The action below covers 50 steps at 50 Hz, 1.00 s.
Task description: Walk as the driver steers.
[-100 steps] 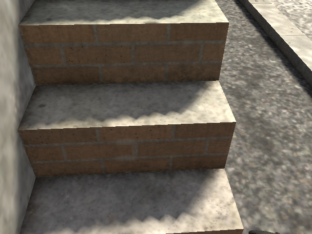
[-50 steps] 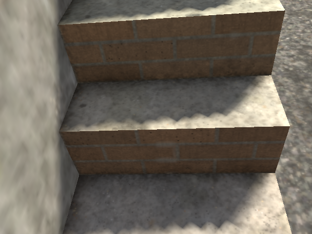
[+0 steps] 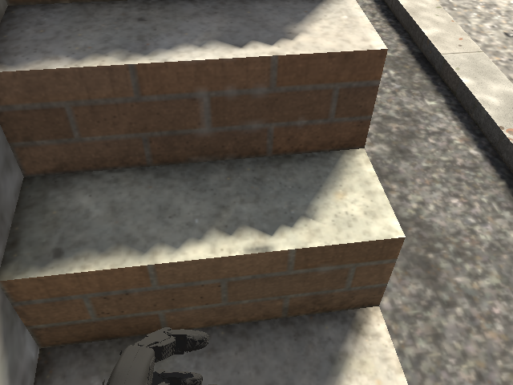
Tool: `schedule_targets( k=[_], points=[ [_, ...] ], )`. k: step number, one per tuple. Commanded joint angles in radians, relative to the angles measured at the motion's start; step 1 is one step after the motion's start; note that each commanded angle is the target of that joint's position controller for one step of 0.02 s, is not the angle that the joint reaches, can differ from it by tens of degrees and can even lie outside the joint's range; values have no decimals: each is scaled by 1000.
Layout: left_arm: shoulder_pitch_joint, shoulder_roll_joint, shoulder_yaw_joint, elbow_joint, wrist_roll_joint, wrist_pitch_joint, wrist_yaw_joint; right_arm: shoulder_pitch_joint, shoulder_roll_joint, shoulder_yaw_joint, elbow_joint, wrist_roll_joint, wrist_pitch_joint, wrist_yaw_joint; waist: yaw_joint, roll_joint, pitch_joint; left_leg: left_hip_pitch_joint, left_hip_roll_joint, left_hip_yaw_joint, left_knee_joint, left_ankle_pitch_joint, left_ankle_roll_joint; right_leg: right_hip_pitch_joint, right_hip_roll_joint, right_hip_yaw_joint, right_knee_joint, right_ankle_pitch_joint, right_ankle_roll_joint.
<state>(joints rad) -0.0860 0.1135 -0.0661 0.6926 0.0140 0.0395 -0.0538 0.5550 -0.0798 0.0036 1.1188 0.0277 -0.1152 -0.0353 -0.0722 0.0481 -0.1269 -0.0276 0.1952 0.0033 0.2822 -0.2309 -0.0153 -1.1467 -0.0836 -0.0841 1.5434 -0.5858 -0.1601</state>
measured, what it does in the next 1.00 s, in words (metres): climbs: left foot 0.22 m higher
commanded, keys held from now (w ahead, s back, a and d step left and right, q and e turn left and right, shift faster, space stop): w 1.00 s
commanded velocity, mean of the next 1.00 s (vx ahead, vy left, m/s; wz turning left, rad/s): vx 0.50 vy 0.00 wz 0.00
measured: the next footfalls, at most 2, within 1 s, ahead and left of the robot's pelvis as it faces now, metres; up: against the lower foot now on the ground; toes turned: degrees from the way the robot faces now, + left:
left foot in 0.56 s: +0.36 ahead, +0.12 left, +0.43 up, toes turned +6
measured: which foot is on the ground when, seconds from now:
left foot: down 0.00-0.04, up 0.06-0.54, down 0.56-1.00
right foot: down 0.00-0.60, up 0.62-1.00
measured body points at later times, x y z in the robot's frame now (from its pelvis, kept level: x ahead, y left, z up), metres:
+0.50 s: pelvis +0.19 -0.01 +0.22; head +0.21 -0.03 +0.67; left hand +0.10 +0.21 +0.08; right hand +0.46 -0.15 +0.15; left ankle +0.29 +0.12 -0.21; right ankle +0.14 -0.15 -0.54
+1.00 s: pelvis +0.39 +0.03 +0.41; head +0.40 +0.04 +0.85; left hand +0.60 +0.20 +0.33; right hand +0.37 -0.19 +0.26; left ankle +0.32 +0.12 -0.32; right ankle +0.51 -0.10 -0.03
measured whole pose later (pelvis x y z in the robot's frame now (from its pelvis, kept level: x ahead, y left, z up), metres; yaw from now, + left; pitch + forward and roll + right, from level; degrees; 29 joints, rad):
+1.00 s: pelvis +0.39 +0.03 +0.41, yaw +1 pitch +0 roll +0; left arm 0.06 0.06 -0.03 0.62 0.04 -0.01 -0.03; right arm 0.44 -0.13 -0.03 0.98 0.00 -0.13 -0.09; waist -0.02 -0.01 0.02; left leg -0.13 -0.01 0.10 0.53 -0.40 0.06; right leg -1.28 -0.02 0.04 2.03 -0.29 -0.08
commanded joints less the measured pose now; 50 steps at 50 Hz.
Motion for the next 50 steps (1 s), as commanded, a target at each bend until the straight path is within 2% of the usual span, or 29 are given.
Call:
schedule_targets(
  k=[1, 2, 3, 4, 5, 7, 9, 12, 13, 14, 19, 23, 24, 25, 26, 27, 28, 29, 30, 31, 32, 35, 37, 40, 42, 43, 46, 48, 50],
  points=[
    [422, 66, 76, 39, 4, -22, 12, -63, -333, -87, -150, 48, -37, -10, 289, 96, -150, -241, 97, 16, 475, 1377, 211, 878, 121, 37, -525, -18, -25],
    [438, 206, 128, 77, 60, -30, 13, -51, -245, -71, -224, 48, -23, 26, 246, -202, -122, -604, -69, 29, 756, 906, 162, 983, -90, 601, -779, -432, -102],
    [428, 280, 156, 86, 35, -32, 12, -79, -188, -73, -232, 20, -20, 36, 229, -352, -225, -689, -198, -58, 1284, 350, 135, 999, -252, 985, -1047, -655, -133],
    [380, 233, 157, 102, 23, -30, 8, -161, -156, -86, -267, -11, -13, 43, 195, -211, -200, -697, -231, -181, 1698, 301, 112, 806, -221, 974, -1123, -585, -51],
    [266, 222, 149, 118, 32, -42, 13, -245, -56, -62, -351, -22, 7, 27, 105, -257, -85, -804, -236, -203, 1880, 301, 109, 703, -219, 819, -1081, -467, 4],
    [261, 106, 119, 224, 52, -88, 24, -346, 37, -21, -457, -41, 30, -13, 44, -247, 127, -1029, -249, -216, 2038, 199, 139, 554, -206, 596, -992, -387, 59],
    [296, 21, 98, 258, 53, -127, 20, -308, 0, -21, -445, -42, 49, -33, 2, -120, 162, -1058, -272, -201, 2049, 204, 122, 554, -186, 465, -1041, -232, 83],
    [316, 55, 109, 261, 41, -185, 14, -333, -50, -33, -438, -16, 64, -34, 9, -65, 215, -1108, -300, -174, 2018, 206, 72, 595, -205, 301, -1163, 85, 62],
    [405, 79, 116, 298, 59, -203, 17, -433, -37, -29, -471, 4, 64, -47, 64, -40, 228, -1222, -347, -115, 2325, 108, 77, 674, -254, 327, -1238, 259, 10],
    [428, 109, 121, 305, 53, -213, 15, -462, -22, -20, -507, -1, 63, -49, 44, -29, 252, -1313, -322, -162, 2367, 65, 85, 741, -269, 318, -1254, 263, 12],
    [516, 136, 103, 320, 17, -227, 24, -586, -48, -20, -542, 33, 77, -52, 73, -34, 284, -1328, -318, -97, 2131, 35, 102, 816, -190, 71, -1316, 406, 62],
    [643, 241, 134, 345, 21, -214, 75, -647, -71, -24, -600, 2, 114, -27, 104, -194, 175, -1253, -207, 85, 1835, -79, 101, 1117, -231, 58, -1431, 713, 18],
    [685, 257, 137, 363, -7, -202, 93, -682, -46, 5, -628, 7, 120, -18, 95, -222, 167, -1186, -137, 134, 1504, -183, 125, 1192, -229, 26, -1512, 778, 28],
    [701, 189, 121, 383, -1, -177, 109, -705, 19, 33, -620, 27, 128, -17, 92, -254, 113, -976, -159, 177, 1347, -262, 155, 1151, -203, -50, -1503, 1015, 16],
    [643, 187, 114, 366, -3, -165, 109, -673, -13, 35, -621, 61, 130, -28, 53, -297, 88, -734, -218, 201, 1103, -434, 173, 1072, -170, -82, -1438, 1514, -15],
    [620, 259, 122, 325, -16, -171, 112, -497, -54, 10, -525, 72, 126, -25, 18, -357, -65, -550, -304, 240, 1064, -442, 142, 1150, -201, -66, -1288, 1936, -24],
    [598, 324, 139, 323, -41, -167, 85, -297, -94, -5, -449, 32, 112, -27, -58, -429, -160, -384, -318, 139, 956, -410, 152, 1179, -217, -58, -1092, 1993, -5],
    [592, 336, 154, 283, -55, -157, 56, -198, -202, -39, -399, -25, 113, -20, -91, -281, -216, -267, -223, -183, 741, -477, 181, 1058, -148, -22, -811, 1822, 33],
    [545, 264, 153, 210, -49, -146, 4, -88, -344, -85, -345, -49, 141, -41, -110, 111, -244, -157, -45, -743, 299, -900, 280, 743, 25, 33, -528, 1126, 72],
    [425, 214, 153, 151, 10, -144, -24, -145, -412, -115, -300, -36, 150, -41, -72, 240, -152, -250, 16, -1023, 2, -1110, 304, 562, 146, 158, -128, 526, 82],
    [308, 139, 139, 93, 57, -146, -24, -304, -352, -102, -320, -24, 132, -34, -28, 156, -20, -454, -6, -973, 48, -1023, 271, 442, 199, 291, 259, 500, 84],
    [331, -27, 81, 6, 52, -146, 7, -404, -88, -42, -195, -62, 73, -20, 149, -22, 230, -664, -16, -537, 314, -689, 235, 205, 205, 306, 537, 606, 36],
    [444, -53, 62, 39, 30, -113, 18, -363, -21, -17, -141, -63, 52, -12, 191, -35, 254, -637, -48, -373, 330, -500, 199, 160, 212, 322, 516, 555, 45],
    [379, 26, 72, -8, 31, -79, 20, -298, -155, -50, -156, -39, 7, -15, 162, -2, 230, -483, -16, -293, 176, -346, 247, 76, 172, 241, 431, 418, 75],
    [313, 50, 83, -25, 15, -58, 36, -260, -171, -53, -166, -33, -5, -23, 147, 8, 214, -420, 6, -283, 124, -236, 265, 36, 150, 193, 572, 385, 74],
    [220, 27, 81, -49, 11, -61, 44, -153, -156, -49, -154, -42, -17, -24, 76, 35, 237, -284, 52, -339, 64, -179, 282, -141, 167, 197, 766, 338, 67],
    [56, 18, 68, -127, 24, -76, 35, -120, -168, -52, -176, -37, -35, -27, 68, -22, 300, -124, 51, -289, 26, -150, 264, -384, 98, 194, 719, 273, 54],
    [-2, 10, 51, -200, 33, -65, 26, -105, -199, -58, -178, -18, -28, -55, 91, -78, 279, -144, 26, -218, -43, -163, 241, -301, 29, 159, 456, 266, 78],
    [-58, 22, 44, -252, 32, -58, 6, -130, -237, -72, -207, -23, -20, -86, 85, -38, 265, -139, 24, -181, -133, -42, 246, -209, -23, 104, 233, 258, 98]
  ],
)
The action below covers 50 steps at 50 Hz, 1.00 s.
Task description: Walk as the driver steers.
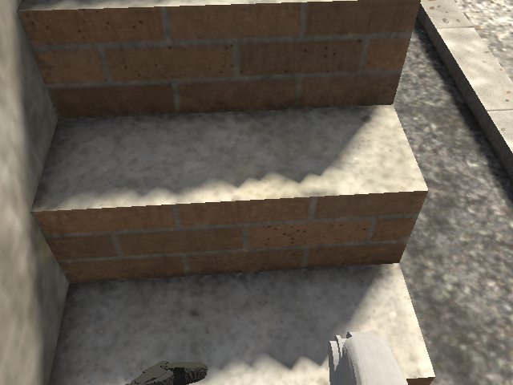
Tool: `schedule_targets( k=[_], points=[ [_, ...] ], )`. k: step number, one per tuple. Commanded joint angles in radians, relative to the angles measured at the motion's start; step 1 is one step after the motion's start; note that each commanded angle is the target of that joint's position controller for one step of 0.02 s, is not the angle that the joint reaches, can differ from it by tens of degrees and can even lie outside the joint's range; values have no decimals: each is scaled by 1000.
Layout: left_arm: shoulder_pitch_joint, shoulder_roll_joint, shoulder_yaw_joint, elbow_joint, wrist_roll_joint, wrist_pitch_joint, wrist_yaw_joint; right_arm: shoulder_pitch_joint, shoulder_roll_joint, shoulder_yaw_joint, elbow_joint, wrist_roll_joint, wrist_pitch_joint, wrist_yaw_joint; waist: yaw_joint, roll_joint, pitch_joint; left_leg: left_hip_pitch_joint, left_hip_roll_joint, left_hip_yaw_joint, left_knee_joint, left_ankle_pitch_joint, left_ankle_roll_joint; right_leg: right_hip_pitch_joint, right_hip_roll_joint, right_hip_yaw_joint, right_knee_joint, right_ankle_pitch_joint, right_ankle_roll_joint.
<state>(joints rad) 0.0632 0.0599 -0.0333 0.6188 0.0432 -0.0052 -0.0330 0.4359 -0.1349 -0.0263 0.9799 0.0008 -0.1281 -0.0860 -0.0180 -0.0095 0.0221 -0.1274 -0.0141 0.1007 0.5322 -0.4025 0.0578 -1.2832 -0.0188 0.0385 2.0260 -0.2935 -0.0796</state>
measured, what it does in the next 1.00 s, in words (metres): climbs: right foot 0.22 m higher, then left foot 0.21 m higher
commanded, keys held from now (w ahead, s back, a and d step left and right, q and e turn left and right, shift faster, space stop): w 1.00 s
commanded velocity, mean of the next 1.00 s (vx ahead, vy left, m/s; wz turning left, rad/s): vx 0.36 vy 0.00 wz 0.00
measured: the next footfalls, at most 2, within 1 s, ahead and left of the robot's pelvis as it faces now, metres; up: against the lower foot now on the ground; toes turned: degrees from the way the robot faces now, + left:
right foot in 0.06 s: +0.25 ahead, -0.15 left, +0.22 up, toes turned -7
left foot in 0.62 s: +0.36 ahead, +0.25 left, +0.43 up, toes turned +1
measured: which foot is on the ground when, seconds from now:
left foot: down 0.00-0.14, up 0.16-0.60, down 0.62-1.00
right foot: up 0.00-0.04, down 0.06-0.64, up 0.66-1.00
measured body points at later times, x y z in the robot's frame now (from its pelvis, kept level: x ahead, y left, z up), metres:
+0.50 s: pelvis +0.23 +0.04 +0.23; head +0.22 +0.04 +0.68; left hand +0.18 +0.27 +0.08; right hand +0.51 -0.11 +0.21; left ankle +0.31 +0.19 -0.15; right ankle +0.21 -0.14 -0.51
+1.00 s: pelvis +0.35 +0.11 +0.40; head +0.35 +0.17 +0.85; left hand +0.35 +0.33 +0.23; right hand +0.59 -0.05 +0.35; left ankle +0.32 +0.25 -0.30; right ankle +0.39 -0.05 -0.11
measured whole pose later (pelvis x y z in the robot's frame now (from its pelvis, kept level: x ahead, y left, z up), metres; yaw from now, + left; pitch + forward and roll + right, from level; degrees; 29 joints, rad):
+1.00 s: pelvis +0.35 +0.11 +0.40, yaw +4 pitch +3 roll +0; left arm 0.37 0.22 0.00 0.82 -0.02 0.12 -0.01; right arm 0.05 -0.12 0.03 0.71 -0.06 -0.10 0.09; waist 0.03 -0.15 -0.05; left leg -0.40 0.06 0.03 0.81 -0.46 -0.02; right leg -0.96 0.05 0.15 1.77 -0.26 0.15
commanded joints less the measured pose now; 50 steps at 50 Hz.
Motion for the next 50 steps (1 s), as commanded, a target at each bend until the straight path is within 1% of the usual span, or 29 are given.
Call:
schedule_targets(
  k=[1, 2, 4, 5, 7, 8, 9, 11, 14, 22, 23, 24, 26, 28, 29, 30, 31, 32, 33, 34, 36, 38, 40, 41, 43, 44, 46, 48, 50],
  points=[
    [-161, 20, -25, -172, -12, 3, -26, -33, -245, -69, -100, 18, 7, -43, 12, 94, -3, -103, 251, -175, -529, 234, 170, 295, -81, -67, -589, -311, -34],
    [-202, 17, -26, -185, -32, 23, -31, 5, -243, -68, -110, 15, 17, -31, -50, 51, -9, -195, 272, -140, -602, 434, 180, 528, -15, -242, -764, -395, -61],
    [153, 63, 29, -43, -26, 28, 2, 81, -241, -53, -74, 32, -1, 7, 89, 93, -247, 43, 334, -20, -148, 1846, 158, 804, 128, -324, -757, -293, -149],
    [228, 74, 46, -3, -6, 8, 4, 59, -290, -62, -89, 52, -6, 35, 138, 90, -339, -78, 256, -19, 21, 1876, 135, 979, 110, -190, -812, -190, -173],
    [338, 213, 105, 39, 26, 27, 13, -67, -330, -73, -152, 62, -31, 77, 252, -137, -385, -431, 84, -38, 475, 1352, 139, 1201, -54, 292, -1203, -629, -205],
    [371, 278, 138, 60, 35, 22, 18, -191, -232, -70, -182, 48, -51, 107, 269, -179, -343, -513, -78, -80, 983, 634, 105, 1082, -254, 716, -1552, -697, -276],
    [317, 290, 143, 79, 37, 14, 19, -245, -127, -54, -231, 2, -46, 111, 213, -18, -316, -587, -90, -247, 1522, 473, 65, 956, -299, 849, -1616, -729, -276],
    [233, 228, 118, 193, 39, -27, 29, -389, 82, 16, -399, -20, 0, 67, 70, -78, -87, -887, -51, -329, 1832, 341, 68, 803, -309, 616, -1543, -616, -154],
    [216, 120, 82, 267, 13, -103, 14, -222, 19, 10, -375, -22, 50, 22, -48, 39, 1, -948, -32, -344, 1839, 186, 49, 772, -280, 343, -1622, -348, -54],
    [344, 253, 94, 343, 4, -175, 8, -480, -7, -3, -487, 61, 91, -12, 6, -2, 115, -1205, -48, -239, 1894, 47, 18, 982, -310, -42, -1843, 98, -64],
    [348, 261, 95, 340, -4, -169, 12, -497, -12, -2, -516, 44, 99, -7, -15, -12, 123, -1132, -18, -207, 1713, 62, 12, 958, -286, -93, -1870, 120, -37],
    [275, 289, 74, 275, 84, -118, -36, -359, -154, 31, -527, -6, 112, 141, -27, 0, 12, -1227, 0, -160, 1525, 19, 118, 923, -257, -70, -1840, 131, -58],
    [287, 383, 97, 337, 73, -19, -97, -490, -107, 62, -584, -7, 202, 216, -35, -210, -71, -1005, -17, -91, 1249, -275, 113, 712, -331, 33, -2026, 89, -148],
    [358, 461, 93, 379, 101, -6, -150, -373, -106, 102, -598, 9, 254, 209, -100, -299, -173, -1041, -72, -121, 1154, -369, 96, 968, -421, 34, -1982, 553, -204],
    [198, 534, 130, 327, 30, -48, -120, -315, -180, 44, -539, 2, 224, 189, -145, -352, -252, -845, -130, 28, 1072, -167, 16, 1068, -400, -96, -1877, 1092, -207],
    [140, 572, 132, 300, 6, -68, -93, -243, -215, 36, -461, 13, 191, 203, -157, -339, -418, -722, -224, 43, 866, -104, -13, 1175, -368, -105, -1705, 1704, -249],
    [145, 558, 144, 315, 29, -58, -87, -135, -235, 11, -438, 13, 191, 210, -215, -217, -483, -581, -201, -135, 460, 129, 37, 1255, -332, -138, -1380, 1821, -180],
    [262, 427, 118, 347, 65, -38, -107, 41, -355, -44, -351, -34, 186, 164, -189, 5, -526, -287, -79, -636, 292, 472, 198, 833, -243, -110, -1048, 1189, -85],
    [380, 359, 116, 394, 68, -20, -131, 227, -396, -51, -253, -56, 182, 177, -177, 174, -575, -129, 70, -1045, 63, 163, 220, 563, -80, 130, -749, 650, -37],
    [212, 205, 146, 310, -83, -47, -56, -76, -319, -35, -238, 25, 99, -1, -41, 244, -486, 87, 158, -1034, -191, 62, 48, 647, 124, 286, -393, 244, 104],
    [249, 171, 119, 281, -24, -15, -12, -317, -251, -18, -250, 48, 64, -37, 126, 117, -382, -21, 173, -679, 145, 198, 37, 436, 189, 329, -46, 249, 137],
    [239, 261, 140, 269, -2, 73, 27, -464, -142, 9, -302, 46, 49, -39, 189, 229, -152, -232, 235, -444, 283, 627, -10, 438, 152, 292, -83, 136, 177],
    [203, 300, 145, 232, 28, 131, 37, -454, -111, 2, -323, 36, 53, -56, 187, 201, -151, -317, 263, -403, 319, 458, 24, 448, 171, 211, -8, 162, 164],
    [300, 273, 115, 192, -176, 91, 57, -665, -17, 109, -421, -52, 33, 113, 121, 450, -113, -498, 115, -182, 189, 324, 6, 332, 177, 334, -125, 113, 152],
    [270, 300, 117, 115, -77, 85, 69, -410, -3, 89, -335, -35, 21, 170, 84, 111, -118, -336, 178, -198, 184, 488, 83, 300, 135, 206, -295, 118, 176],
    [241, 300, 108, 79, -49, 84, 60, -288, -102, 54, -291, -30, 28, 168, 49, 125, -150, -277, 225, -231, 153, 584, 127, 274, 113, 178, -291, 99, 187],
    [246, 273, 81, 48, -59, 95, 36, -286, -226, -8, -295, -40, 41, 183, 23, 210, -156, -251, 328, -292, 53, 754, 203, 293, 49, 109, -167, -63, 228],
    [263, 284, 82, 59, -58, 94, 48, -322, -182, -2, -297, -77, 21, 185, 24, 226, -108, -242, 315, -245, -2, 638, 153, 316, 29, 156, -121, 4, 230],
    [344, 282, 82, 93, -41, 62, 38, -479, -100, 26, -350, -72, -2, 184, 101, 129, -110, -269, 218, -122, 38, 464, 33, 473, -3, 146, -365, 98, 245]
  ],
)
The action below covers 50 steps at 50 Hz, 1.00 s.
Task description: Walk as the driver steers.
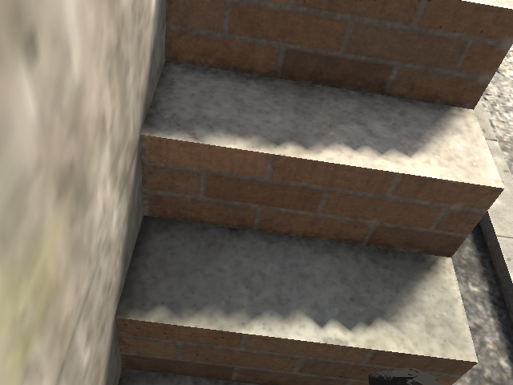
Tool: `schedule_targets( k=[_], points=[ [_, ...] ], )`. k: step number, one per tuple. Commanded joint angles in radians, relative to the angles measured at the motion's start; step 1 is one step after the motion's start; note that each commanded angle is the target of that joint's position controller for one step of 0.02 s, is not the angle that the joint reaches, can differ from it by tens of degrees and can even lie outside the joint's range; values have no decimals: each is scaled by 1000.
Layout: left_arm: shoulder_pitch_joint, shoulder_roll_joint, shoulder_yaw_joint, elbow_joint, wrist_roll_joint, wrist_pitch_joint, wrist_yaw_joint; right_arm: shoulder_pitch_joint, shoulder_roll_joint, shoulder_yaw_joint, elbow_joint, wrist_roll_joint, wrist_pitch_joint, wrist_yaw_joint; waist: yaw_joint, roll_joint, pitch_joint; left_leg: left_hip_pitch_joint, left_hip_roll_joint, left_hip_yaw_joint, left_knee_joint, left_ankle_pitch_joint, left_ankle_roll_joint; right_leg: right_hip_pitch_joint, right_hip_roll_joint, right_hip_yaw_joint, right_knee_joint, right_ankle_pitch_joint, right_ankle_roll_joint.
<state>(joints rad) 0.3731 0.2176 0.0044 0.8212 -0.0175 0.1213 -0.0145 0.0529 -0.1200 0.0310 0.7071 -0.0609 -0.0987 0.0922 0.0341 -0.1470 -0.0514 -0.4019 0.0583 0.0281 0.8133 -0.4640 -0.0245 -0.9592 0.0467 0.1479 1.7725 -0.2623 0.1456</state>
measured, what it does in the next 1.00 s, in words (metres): climbs: right foot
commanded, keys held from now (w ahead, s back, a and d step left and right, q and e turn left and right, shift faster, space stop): w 1.00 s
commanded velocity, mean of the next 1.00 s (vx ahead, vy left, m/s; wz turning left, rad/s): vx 0.00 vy -0.01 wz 0.00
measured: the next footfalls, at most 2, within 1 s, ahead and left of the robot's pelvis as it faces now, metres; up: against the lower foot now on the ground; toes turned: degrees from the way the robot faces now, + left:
right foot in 0.12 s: +0.10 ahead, -0.17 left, +0.00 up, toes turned -1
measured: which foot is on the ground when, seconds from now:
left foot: down 0.00-1.00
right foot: up 0.00-0.10, down 0.12-1.00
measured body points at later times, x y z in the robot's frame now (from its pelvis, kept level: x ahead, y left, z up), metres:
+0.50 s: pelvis +0.06 -0.06 +0.02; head +0.07 -0.07 +0.47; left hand +0.30 +0.16 -0.05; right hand +0.14 -0.29 -0.10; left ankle -0.02 +0.14 -0.70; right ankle +0.06 -0.17 -0.70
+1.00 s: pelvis +0.06 -0.05 +0.02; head +0.06 -0.06 +0.47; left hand +0.25 +0.18 -0.08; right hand +0.11 -0.28 -0.10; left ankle -0.02 +0.14 -0.70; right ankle +0.06 -0.17 -0.70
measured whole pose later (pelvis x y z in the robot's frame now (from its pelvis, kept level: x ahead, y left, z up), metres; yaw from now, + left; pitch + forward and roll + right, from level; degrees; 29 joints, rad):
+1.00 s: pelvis +0.06 -0.05 +0.02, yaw -2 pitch +0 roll +1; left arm 0.12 0.27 -0.02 0.79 0.00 0.00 -0.05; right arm 0.43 -0.22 0.04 0.64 -0.04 -0.04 0.12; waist -0.07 0.00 -0.03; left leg -0.08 0.08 -0.05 0.48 -0.41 -0.10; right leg -0.31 -0.02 0.02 0.66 -0.35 0.01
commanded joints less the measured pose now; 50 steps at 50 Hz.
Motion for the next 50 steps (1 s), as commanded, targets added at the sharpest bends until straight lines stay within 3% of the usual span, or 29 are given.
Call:
schedule_targets(
  k=[1, 2, 3, 4, 5, 6, 7, 8, 9, 10, 11, 12, 13, 14, 15, 17, 18, 21, 23, 28, 29, 31, 32, 36, 37, 38, 47, 48, 50],
  points=[
    [98, 100, 42, -70, 28, -91, -13, -254, -78, -8, -136, 15, -45, 15, 135, 215, -14, -72, 44, 93, -227, 440, 3, 356, -119, -75, -371, 105, 34],
    [36, 74, 31, -65, 34, -111, -42, -260, -108, -15, -161, 27, -43, 15, 107, 199, 12, -58, -28, 137, -199, 238, -72, 441, -130, -149, -658, 87, 51],
    [22, 54, 19, -72, 46, -123, -44, -110, -174, -38, -123, 14, -28, 13, 36, 330, 25, 16, 17, 62, -249, 187, -36, 478, -88, -178, -722, 44, 29],
    [-31, 48, 13, -123, 53, -130, -46, -82, -218, -55, -125, -3, -17, 9, 39, 354, 80, 103, 94, -18, -270, 222, 20, 429, -98, -196, -847, 8, 4],
    [-80, 31, 3, -169, 58, -137, -48, -61, -250, -66, -130, -18, -8, 18, 29, 332, 102, 161, 185, -141, -280, 488, 118, 398, -95, -181, -881, -3, -36],
    [-79, 42, -3, -190, 46, -156, -46, -77, -230, -66, -141, -1, -1, 32, 38, 267, 71, 284, 209, -186, -215, 689, 152, 360, -99, -152, -1061, 37, -85],
    [-86, 98, 4, -191, 44, -186, -37, -3, -122, -53, -156, 21, 20, 38, -34, 93, -20, 356, 90, -113, -41, 626, 98, 404, -89, -100, -1156, 427, -163],
    [-137, 177, 17, -218, 30, -192, -37, 97, -95, -48, -168, -11, 32, 18, -129, -55, -129, 374, -46, -37, 4, 247, 28, 502, -116, -40, -1231, 639, -237],
    [-218, 149, 11, -275, 12, -180, -35, 59, -128, -46, -200, 4, 37, 11, -98, -25, -81, 304, -83, 1, -44, 60, -35, 506, -161, 42, -1315, 388, -247],
    [-286, 105, -2, -305, -14, -163, -30, 3, -112, -35, -226, 19, 39, 17, -78, 21, -4, 239, -73, -7, -145, 41, -60, 459, -164, 83, -1345, 49, -224],
    [-290, 90, -4, -314, -15, -158, -21, -30, -95, -30, -229, 24, 34, 21, -46, 88, 35, 210, -56, -17, -200, 79, -62, 453, -132, 55, -1330, -113, -187],
    [-301, 99, -5, -317, -12, -160, -24, 17, -89, -28, -211, 17, 30, 28, -61, 84, 38, 176, -45, -34, -237, 89, -67, 491, -122, 37, -1309, -213, -167],
    [-305, 95, -8, -315, -3, -161, -43, 43, -69, -32, -205, 7, 22, 36, -62, 101, 25, 176, -33, -46, -273, 99, -63, 545, -127, 34, -1313, -238, -139],
    [-256, 115, 5, -276, 0, -146, -52, 35, -87, -26, -236, 15, 12, 27, -40, 151, 10, 190, -43, -43, -281, 136, -73, 595, -116, 11, -1328, -119, -140],
    [-237, 122, 20, -255, -7, -150, -43, 29, -119, -33, -212, 38, 22, 55, 2, 167, -8, 116, -43, -38, -322, 181, -64, 767, -94, -16, -1305, 125, -137],
    [-179, 135, 34, -185, 23, -153, -51, 111, -140, -32, -166, 35, 37, 74, 11, 70, -43, 46, -31, -32, -327, 213, -60, 916, -86, -48, -1235, 361, -158],
    [-182, 134, 36, -174, 35, -156, -54, 132, -148, -33, -157, 31, 43, 72, 8, 69, -61, 46, -32, -29, -327, 238, -58, 945, -83, -61, -1214, 455, -162],
    [-253, 119, 38, -177, 28, -149, -54, 196, -141, -23, -141, 30, 45, 65, -25, 110, -94, 75, -23, -29, -325, 311, -55, 960, -76, -74, -1178, 574, -175],
    [-293, 126, 38, -180, 18, -151, -46, 247, -158, -21, -112, 41, 48, 65, -43, 118, -87, 120, -15, -39, -348, 340, -58, 934, -82, -84, -1191, 558, -181],
    [-309, 185, 53, -151, 11, -149, -26, 312, -214, -30, -93, 36, 60, 68, -60, 111, -62, 170, -28, -28, -377, 386, -53, 909, -73, -112, -1203, 549, -182],
    [-329, 177, 51, -165, 8, -140, -28, 303, -196, -27, -118, 17, 57, 54, -74, 131, -45, 195, -39, -17, -372, 343, -56, 861, -71, -119, -1188, 491, -182],
    [-350, 189, 57, -183, 11, -133, -21, 324, -196, -24, -126, 20, 53, 44, -80, 140, -29, 209, -42, -24, -377, 361, -50, 815, -65, -128, -1197, 421, -186],
    [-337, 168, 39, -163, 21, -132, -32, 393, -181, -18, -116, 22, 43, 35, -106, 138, -48, 241, -23, -42, -401, 394, -53, 808, -60, -133, -1183, 337, -172],
    [-331, 187, 35, -144, 18, -130, -29, 399, -189, -15, -133, 27, 48, 42, -100, 161, 7, 257, -32, -44, -404, 400, -44, 744, -59, -135, -1209, 258, -170],
    [-355, 171, 26, -156, 40, -124, -41, 432, -180, -12, -108, 21, 45, 31, -103, 129, 6, 266, -29, -53, -397, 369, -44, 706, -60, -147, -1195, 214, -173],
    [-347, 165, 22, -153, 42, -123, -43, 430, -185, -12, -110, 24, 44, 27, -97, 150, 13, 271, -31, -54, -396, 374, -44, 687, -59, -145, -1196, 194, -170],
    [-336, 186, 9, -118, 31, -129, -40, 432, -188, -17, -111, 22, 41, 16, -105, 163, 35, 250, -47, -51, -391, 345, -44, 677, -62, -142, -1212, 193, -174],
    [-304, 203, 17, -95, 7, -134, -28, 412, -199, -21, -133, 24, 46, 23, -105, 193, 35, 237, -53, -40, -399, 367, -43, 722, -62, -130, -1228, 239, -178],
    [-304, 210, 21, -83, 8, -135, -26, 417, -194, -21, -131, 19, 51, 25, -109, 164, 35, 225, -54, -36, -398, 348, -45, 757, -61, -133, -1236, 268, -181]
  ],
)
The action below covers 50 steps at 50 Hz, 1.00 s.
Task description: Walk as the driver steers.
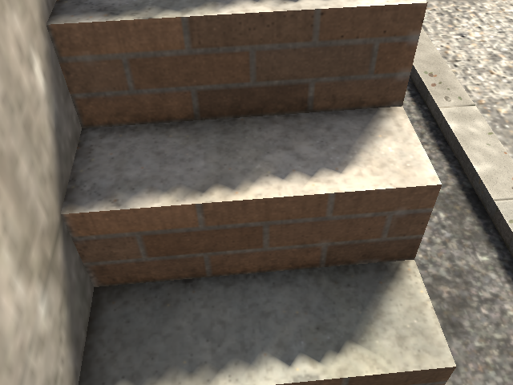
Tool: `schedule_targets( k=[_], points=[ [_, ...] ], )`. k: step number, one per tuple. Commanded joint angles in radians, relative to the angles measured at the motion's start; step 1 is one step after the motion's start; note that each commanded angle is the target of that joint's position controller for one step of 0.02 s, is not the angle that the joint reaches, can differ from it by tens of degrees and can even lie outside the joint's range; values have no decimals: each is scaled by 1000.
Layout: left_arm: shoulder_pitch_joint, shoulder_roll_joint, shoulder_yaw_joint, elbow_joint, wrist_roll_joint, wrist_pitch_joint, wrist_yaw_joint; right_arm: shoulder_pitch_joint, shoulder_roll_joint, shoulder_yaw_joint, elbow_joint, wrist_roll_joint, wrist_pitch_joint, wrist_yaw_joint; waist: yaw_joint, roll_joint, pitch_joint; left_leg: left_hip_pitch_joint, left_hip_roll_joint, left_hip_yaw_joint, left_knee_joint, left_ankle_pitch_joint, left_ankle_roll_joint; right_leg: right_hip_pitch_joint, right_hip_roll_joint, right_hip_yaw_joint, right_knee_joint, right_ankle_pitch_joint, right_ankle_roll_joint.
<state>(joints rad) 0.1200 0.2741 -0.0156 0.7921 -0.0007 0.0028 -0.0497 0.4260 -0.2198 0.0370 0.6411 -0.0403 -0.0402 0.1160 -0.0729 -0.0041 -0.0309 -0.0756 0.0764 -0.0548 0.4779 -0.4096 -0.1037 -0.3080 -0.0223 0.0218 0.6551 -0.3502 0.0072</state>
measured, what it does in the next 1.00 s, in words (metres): steps on the spot: left foot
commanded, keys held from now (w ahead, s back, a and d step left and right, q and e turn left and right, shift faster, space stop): no key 0.94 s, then w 0.06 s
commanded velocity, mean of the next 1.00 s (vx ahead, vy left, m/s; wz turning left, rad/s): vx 0.12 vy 0.00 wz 0.00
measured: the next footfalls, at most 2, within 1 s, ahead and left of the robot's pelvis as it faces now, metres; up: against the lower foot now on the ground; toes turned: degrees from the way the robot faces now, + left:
left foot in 0.48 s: +0.04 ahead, +0.14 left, +0.00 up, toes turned -2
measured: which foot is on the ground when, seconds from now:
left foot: down 0.00-0.34, up 0.36-0.46, down 0.48-1.00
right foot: down 0.00-1.00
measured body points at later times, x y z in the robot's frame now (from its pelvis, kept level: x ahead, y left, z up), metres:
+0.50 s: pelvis +0.03 +0.01 -0.01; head +0.03 +0.02 +0.44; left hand +0.20 +0.26 -0.11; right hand +0.12 -0.21 -0.12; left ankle +0.01 +0.14 -0.73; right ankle +0.00 -0.12 -0.73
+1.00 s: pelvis +0.05 +0.00 +0.01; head +0.06 +0.02 +0.46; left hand +0.17 +0.22 -0.13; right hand +0.08 -0.22 -0.12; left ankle +0.00 +0.14 -0.73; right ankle +0.00 -0.12 -0.73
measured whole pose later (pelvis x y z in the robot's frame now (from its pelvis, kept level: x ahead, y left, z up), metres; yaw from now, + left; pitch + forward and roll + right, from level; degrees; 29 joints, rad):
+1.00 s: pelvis +0.05 +0.00 +0.01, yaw +0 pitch +3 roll +0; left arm 0.16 0.22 -0.05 0.92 0.00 -0.02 -0.08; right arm 0.38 -0.18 0.02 0.84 -0.01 -0.01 0.12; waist -0.02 -0.03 -0.05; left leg -0.21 0.03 -0.04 0.49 -0.33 -0.03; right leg -0.20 0.01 0.02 0.48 -0.33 0.01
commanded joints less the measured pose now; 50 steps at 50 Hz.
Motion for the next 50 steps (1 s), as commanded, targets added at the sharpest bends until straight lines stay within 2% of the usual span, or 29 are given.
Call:
schedule_targets(
  k=[1, 3, 4, 5, 7, 8, 9, 10, 11, 12, 13, 14, 16, 17, 18, 19, 20, 21, 22, 23, 24, 25, 26, 28, 31, 35, 45, 48, 50],
  points=[
    [-53, 204, 75, -81, 22, -23, 25, 112, -111, -41, -23, -36, 2, -8, 25, 19, 8, -189, -41, 23, -76, 14, 148, 100, -6, 36, -122, -266, -94],
    [-54, 192, 68, -95, 30, -40, 45, 34, -83, -33, -48, -41, -2, 4, 49, 29, 56, -228, -47, 13, -54, 19, 172, 9, 13, 57, -130, -258, -97],
    [-6, 194, 70, -86, 17, -42, 48, 35, -88, -36, -49, -37, -7, 10, 64, 4, 34, -210, -66, 24, -11, 93, 158, 32, 11, 77, -177, -228, -111],
    [-18, 191, 80, -104, -27, -41, 51, -20, -73, -28, -69, -31, -9, 30, 80, -4, 47, -255, -86, 55, 71, 225, 133, 63, 7, 87, -182, -39, -130],
    [56, 233, 93, -101, -14, -22, 45, 46, -81, -31, -92, -20, -19, 21, 65, -91, -23, -267, -118, 63, 182, 170, 110, 110, -48, 155, -203, 59, -189],
    [30, 225, 91, -110, -13, -15, 45, 41, -61, -24, -101, -19, -22, 19, 45, -55, 2, -252, -122, 76, 157, 92, 103, 66, -54, 158, -195, 101, -192],
    [-103, 170, 58, -153, 8, -13, 26, 66, 6, -9, -68, -28, -15, 12, -22, -83, 63, -182, -91, 64, 3, 32, 100, -73, -7, 77, -156, 41, -137],
    [-150, 97, 16, -175, 4, -18, 23, 63, 16, 1, -54, -17, -17, 13, -41, -18, 55, -98, -57, 39, -156, 97, 75, -110, 19, 39, -64, 140, -87],
    [-122, 71, -1, -169, 6, -15, 21, 150, -34, -9, -5, -5, -20, 4, -38, 67, 7, 60, -11, 2, -171, 413, 77, -178, 35, 0, 72, 213, -45],
    [-52, 80, 11, -177, 42, -25, 19, 209, -128, -42, 36, 21, -1, -13, 10, 85, -54, 87, 29, -102, -48, 626, 137, -142, 49, -35, 59, 227, 0],
    [-4, 143, 35, -162, 24, -33, 24, 131, -184, -58, 2, 14, 7, -6, 37, 29, -75, -8, -29, -21, 33, 667, 128, 2, 41, -46, 13, 324, -27],
    [38, 194, 57, -150, 3, -38, 28, 59, -176, -59, -30, -8, 7, 0, 76, -5, -70, -70, -68, 21, 138, 792, 127, 79, 61, -39, -10, 493, -60],
    [115, 247, 96, -135, 6, -23, 33, 35, -151, -66, -43, -22, -1, -1, 105, 0, -101, -193, -104, 54, 309, 723, 139, 235, 42, -20, -75, 732, -110],
    [206, 260, 112, -118, -25, -14, 46, -61, -151, -65, -95, -26, -5, 13, 160, -3, -74, -359, -124, 73, 526, 597, 122, 342, -37, 65, -120, 911, -183],
    [261, 203, 98, -95, -42, 3, 33, -81, -88, -49, -97, -15, -19, 13, 159, -124, -93, -385, -135, 70, 834, 55, 72, 279, -205, 206, -189, 1092, -287],
    [173, 178, 93, -136, -23, 10, 1, 56, -56, -49, -55, -11, -31, -7, 59, -127, -82, -312, -69, 2, 1034, -211, 42, 62, -287, 230, -181, 1019, -310],
    [-56, 150, 75, -205, -8, -7, -20, 86, 7, -37, -80, -19, -31, -14, -58, -46, -4, -278, -12, -28, 832, -272, 47, -114, -233, 145, -160, 782, -210],
    [-241, 64, 23, -256, -67, -21, -20, -30, 78, -3, -155, -5, -27, 10, -153, 58, 56, -339, 4, 10, 71, -369, 5, -53, -144, 104, -112, 555, -95],
    [-213, 6, 3, -232, -66, -11, -2, -66, 153, 24, -100, 42, -25, 4, -84, 36, 105, -163, -52, 40, -138, -81, -23, -170, -44, 67, -151, 235, -44],
    [-121, 10, 5, -164, -19, 1, -15, 141, 102, 7, 22, 48, -34, -1, -73, -22, 96, 69, -71, 27, 59, 292, 34, -341, -46, 60, -100, 86, -12],
    [-55, -3, 3, -148, -22, 10, -26, 230, 36, 0, 27, 61, -44, 8, -57, 21, 15, 69, 11, -101, -9, 338, 86, -356, -48, 46, 48, -98, 9],
    [84, -47, -13, -126, -51, -15, -33, 88, 7, 11, -40, 95, -42, 29, 72, 46, -59, -103, 165, -316, -21, 326, 184, -214, -88, 101, 104, -131, 109],
    [114, -44, -22, -100, -43, -39, -23, -125, -29, 6, -80, 87, -32, 32, 148, 52, -39, -384, 154, -363, -33, 57, 218, 6, -97, 108, -8, 19, 143],
    [-16, 19, -21, -113, -19, -71, -17, -174, -70, -17, -74, 56, -29, 19, 87, 42, 54, -432, 20, -121, -59, 72, 143, 62, -15, 43, -32, 49, 33],
    [-29, 27, -23, -85, -13, -66, -6, -118, -29, -16, -35, 42, -39, 8, 44, 39, -36, -122, 27, -95, 43, 524, 142, -52, -38, 57, -116, 205, 3],
    [-18, -13, -36, -67, -3, -52, -2, -34, -19, -19, 45, 24, -21, 5, 34, 45, -93, -23, 39, -76, 65, 693, 157, -18, -41, 56, -136, 307, 3],
    [20, 7, -30, 39, -1, -52, -31, -7, -21, -12, 164, 25, 6, 17, 55, 21, -41, -102, 21, -39, -1, 575, 155, 102, -28, 44, -199, 391, -9],
    [53, 15, -21, 91, 0, -27, -35, 48, -10, -14, 186, 28, 37, 11, 57, 7, -27, -96, 6, -26, -36, 496, 156, 113, -10, 26, -229, 349, -8],
    [94, 32, -12, 117, -11, -14, -33, 88, -57, -29, 202, 25, 44, 2, 61, 56, 1, -99, -15, -10, -82, 287, 151, 110, -4, 10, -259, 211, -19]
  ],
)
